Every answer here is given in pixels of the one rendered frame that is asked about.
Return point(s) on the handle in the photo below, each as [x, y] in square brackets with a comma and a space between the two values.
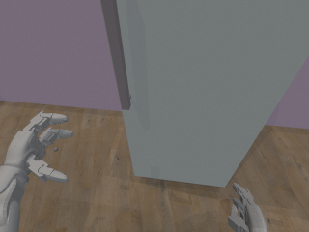
[113, 29]

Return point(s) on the left robot forearm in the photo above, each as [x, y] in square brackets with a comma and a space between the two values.
[13, 180]

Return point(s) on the left robot hand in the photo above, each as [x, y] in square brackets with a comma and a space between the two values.
[25, 143]

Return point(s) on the right robot hand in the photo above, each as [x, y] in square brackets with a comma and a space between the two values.
[252, 219]

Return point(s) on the fridge door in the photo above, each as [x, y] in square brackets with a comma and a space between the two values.
[204, 77]

